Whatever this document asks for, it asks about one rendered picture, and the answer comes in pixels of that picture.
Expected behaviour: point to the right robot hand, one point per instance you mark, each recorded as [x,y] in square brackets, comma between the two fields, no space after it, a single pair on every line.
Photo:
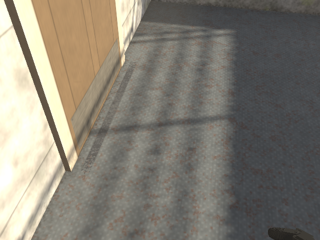
[278,233]

